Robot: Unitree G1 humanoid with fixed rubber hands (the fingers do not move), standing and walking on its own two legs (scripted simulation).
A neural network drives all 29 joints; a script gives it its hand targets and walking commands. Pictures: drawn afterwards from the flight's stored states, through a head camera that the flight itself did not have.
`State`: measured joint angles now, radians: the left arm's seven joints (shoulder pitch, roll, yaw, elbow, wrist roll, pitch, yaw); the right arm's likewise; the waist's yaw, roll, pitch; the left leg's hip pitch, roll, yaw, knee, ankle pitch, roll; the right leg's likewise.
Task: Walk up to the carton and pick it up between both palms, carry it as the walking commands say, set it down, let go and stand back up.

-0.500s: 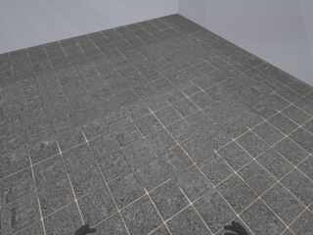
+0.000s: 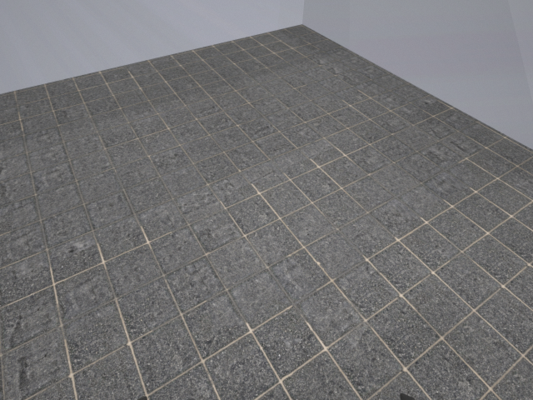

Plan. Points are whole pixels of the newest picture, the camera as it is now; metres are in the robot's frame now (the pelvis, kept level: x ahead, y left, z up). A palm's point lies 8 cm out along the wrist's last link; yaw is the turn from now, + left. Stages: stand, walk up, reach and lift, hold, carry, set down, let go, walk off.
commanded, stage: stand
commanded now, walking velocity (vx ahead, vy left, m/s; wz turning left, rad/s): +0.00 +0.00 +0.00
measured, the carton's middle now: out of the picture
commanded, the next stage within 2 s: walk up in 1.48 s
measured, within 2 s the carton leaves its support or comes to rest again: neither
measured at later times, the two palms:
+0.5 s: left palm out of the picture +0.07 +0.23 -0.12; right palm out of the picture +0.07 -0.22 -0.12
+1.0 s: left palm out of the picture +0.00 +0.22 -0.13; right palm out of the picture +0.01 -0.21 -0.13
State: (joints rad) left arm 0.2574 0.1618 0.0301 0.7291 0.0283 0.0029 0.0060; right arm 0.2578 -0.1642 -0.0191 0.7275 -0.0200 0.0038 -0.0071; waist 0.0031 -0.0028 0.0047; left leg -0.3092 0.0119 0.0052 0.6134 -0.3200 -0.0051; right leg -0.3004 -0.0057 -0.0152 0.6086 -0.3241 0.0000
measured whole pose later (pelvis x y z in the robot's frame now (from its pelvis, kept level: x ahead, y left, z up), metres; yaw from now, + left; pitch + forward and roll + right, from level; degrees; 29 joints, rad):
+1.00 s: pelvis +0.00 +0.01 +0.01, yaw +0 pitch -1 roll +0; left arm 0.30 0.14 0.03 1.05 0.01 0.00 0.04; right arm 0.30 -0.14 -0.03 1.02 -0.01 -0.01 -0.03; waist 0.00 0.00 0.04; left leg -0.19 0.00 0.01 0.46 -0.24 0.00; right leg -0.18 -0.02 -0.01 0.46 -0.25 0.01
